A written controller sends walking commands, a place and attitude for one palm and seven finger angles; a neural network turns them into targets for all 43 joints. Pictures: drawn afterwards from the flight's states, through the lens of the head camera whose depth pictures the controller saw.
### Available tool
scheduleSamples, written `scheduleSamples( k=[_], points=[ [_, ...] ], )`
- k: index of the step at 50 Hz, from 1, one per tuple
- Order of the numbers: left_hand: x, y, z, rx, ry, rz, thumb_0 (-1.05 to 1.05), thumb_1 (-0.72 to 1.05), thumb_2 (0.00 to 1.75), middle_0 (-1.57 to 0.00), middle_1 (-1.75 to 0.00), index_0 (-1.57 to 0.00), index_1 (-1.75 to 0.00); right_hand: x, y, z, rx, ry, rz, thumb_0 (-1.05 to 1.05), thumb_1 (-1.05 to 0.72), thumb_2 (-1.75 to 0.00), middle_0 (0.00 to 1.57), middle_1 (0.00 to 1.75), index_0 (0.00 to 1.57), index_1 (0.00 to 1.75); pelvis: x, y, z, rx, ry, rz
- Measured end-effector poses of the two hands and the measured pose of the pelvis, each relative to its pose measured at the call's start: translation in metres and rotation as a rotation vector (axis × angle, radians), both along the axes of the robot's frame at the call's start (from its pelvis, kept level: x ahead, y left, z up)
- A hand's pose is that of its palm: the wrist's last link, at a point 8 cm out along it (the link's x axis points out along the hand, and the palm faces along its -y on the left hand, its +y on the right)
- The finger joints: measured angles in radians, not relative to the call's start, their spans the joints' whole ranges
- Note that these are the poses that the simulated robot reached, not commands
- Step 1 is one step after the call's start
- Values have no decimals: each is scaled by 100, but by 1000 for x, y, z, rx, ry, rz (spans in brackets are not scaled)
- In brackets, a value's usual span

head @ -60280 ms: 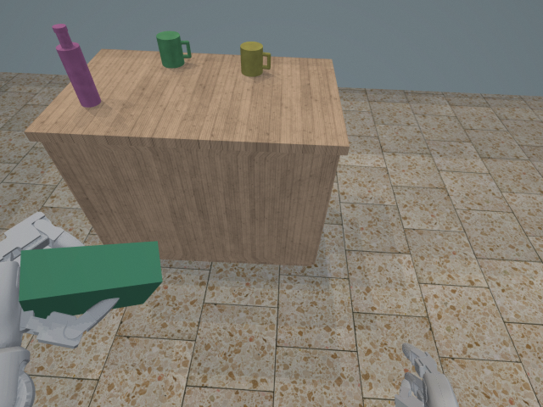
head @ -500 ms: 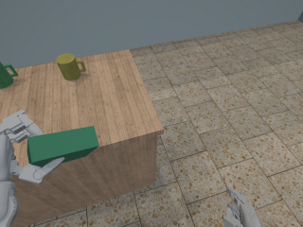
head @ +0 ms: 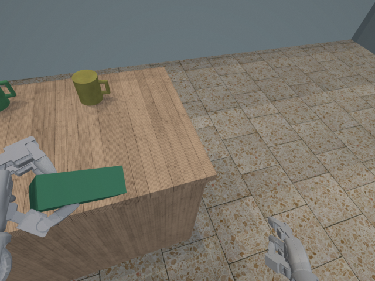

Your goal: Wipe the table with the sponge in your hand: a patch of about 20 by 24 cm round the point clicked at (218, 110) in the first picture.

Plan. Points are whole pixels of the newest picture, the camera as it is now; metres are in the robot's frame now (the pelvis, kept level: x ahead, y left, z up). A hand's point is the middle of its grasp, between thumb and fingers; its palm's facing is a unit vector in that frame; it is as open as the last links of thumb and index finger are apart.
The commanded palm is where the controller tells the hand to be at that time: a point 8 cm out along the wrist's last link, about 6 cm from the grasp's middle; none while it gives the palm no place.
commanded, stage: shuffle to correct the standing spot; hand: left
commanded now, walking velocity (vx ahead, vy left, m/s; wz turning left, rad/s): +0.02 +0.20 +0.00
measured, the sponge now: (89, 187) +0.24 +0.20 +0.11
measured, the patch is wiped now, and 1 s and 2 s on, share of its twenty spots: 0.90 0.90 0.90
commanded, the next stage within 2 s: come to a stop and stand still in 1.08 s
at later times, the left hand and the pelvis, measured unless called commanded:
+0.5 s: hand (19, 205) +0.18 +0.25 +0.17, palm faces +0.39 -0.83 -0.39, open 8.6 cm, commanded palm +0.13 +0.29 +0.18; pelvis -0.04 +0.01 -0.01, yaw -1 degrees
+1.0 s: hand (23, 194) +0.20 +0.25 +0.17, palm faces +0.36 -0.84 -0.41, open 8.6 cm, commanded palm +0.14 +0.30 +0.18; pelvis -0.03 +0.02 -0.01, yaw -1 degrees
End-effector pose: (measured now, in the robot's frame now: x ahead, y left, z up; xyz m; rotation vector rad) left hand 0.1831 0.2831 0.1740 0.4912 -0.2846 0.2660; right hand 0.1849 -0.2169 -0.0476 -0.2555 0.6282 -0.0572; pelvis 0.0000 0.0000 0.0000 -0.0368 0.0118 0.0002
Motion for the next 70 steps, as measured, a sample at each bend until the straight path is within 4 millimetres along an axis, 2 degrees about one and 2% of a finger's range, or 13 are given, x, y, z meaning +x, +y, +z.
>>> scheduleSamples(
  k=[6, 13, 25, 31, 36, 40, 48, 54, 58, 62, 67, 70],
  points=[
    [-14, 14, 9, 27, -31, 54, -1, -46, 106, -90, -151, -94, -153, -5, 4, -9, -8, 35, 25, 1, -91, -90, 20, 30, 20, 30, -7, 4, -3, 0, -12, 16],
    [-30, 12, 14, 12, -71, 62, -1, -46, 106, -90, -151, -94, -153, -23, 4, -21, 7, 68, 7, 2, -91, -90, 20, 30, 20, 30, -18, 9, -6, 2, -27, 7],
    [-39, 11, 5, -13, -53, 63, -1, -46, 106, -90, -151, -94, -153, -64, -4, -27, 19, 86, -70, 2, -91, -90, 20, 30, 20, 30, -36, 11, -7, 10, -51, -9],
    [-45, 9, 8, 4, -63, 60, -1, -46, 106, -90, -151, -94, -153, -76, -10, -31, 12, 111, -83, 2, -91, -90, 20, 30, 20, 30, -39, 10, -7, 7, -49, 5],
    [-48, 13, 1, -10, -63, 63, -1, -46, 106, -90, -151, -94, -153, -77, -14, -32, -11, 128, -90, 2, -91, -90, 20, 30, 20, 30, -37, 11, -10, 6, -32, 0],
    [-39, 15, -3, -13, -52, 64, -1, -46, 106, -90, -151, -94, -153, -73, -14, -31, -20, 118, -101, 2, -91, -90, 20, 30, 20, 30, -34, 14, -11, 16, -35, -7],
    [-24, 8, 14, 36, -75, 12, -1, -46, 106, -90, -151, -94, -153, -54, -3, -35, 27, 99, -71, 2, -91, -90, 20, 30, 20, 30, -26, 17, -11, -8, -23, 11],
    [-23, 24, 4, -6, -40, 30, -1, -46, 106, -90, -151, -94, -153, -51, 3, -24, 14, 123, -103, 2, -91, -90, 20, 30, 20, 30, -20, 30, -5, 54, 3, -43],
    [-12, 41, -2, -12, -43, 20, -1, -46, 106, -91, -151, -94, -153, -49, 11, -32, -34, 84, -146, 2, -91, -90, 20, 30, 20, 30, -12, 55, -16, 58, -11, -27],
    [1, 60, 4, 46, -59, -1, -1, -46, 106, -91, -151, -94, -153, -48, 34, -41, -7, 73, -197, 2, -91, -90, 20, 30, 20, 30, -11, 75, -20, 76, -36, -53],
    [11, 82, 16, 87, -88, 3, -1, -46, 106, -91, -151, -94, -153, -53, 72, -45, 67, 101, -179, 2, -91, -90, 20, 30, 20, 30, -11, 85, -15, 26, -37, -47],
    [12, 87, 10, 38, -89, 1, -1, -46, 106, -90, -152, -94, -153, -58, 87, -41, 81, 125, -163, 2, -91, -90, 20, 30, 20, 30, -11, 88, -11, 25, -33, -52]
  ],
)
